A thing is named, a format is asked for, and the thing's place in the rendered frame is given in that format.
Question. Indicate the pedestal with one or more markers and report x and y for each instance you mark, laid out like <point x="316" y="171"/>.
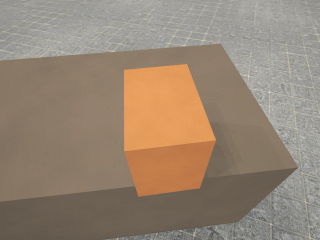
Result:
<point x="64" y="174"/>

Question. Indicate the carton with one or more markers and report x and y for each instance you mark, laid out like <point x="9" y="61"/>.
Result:
<point x="168" y="140"/>

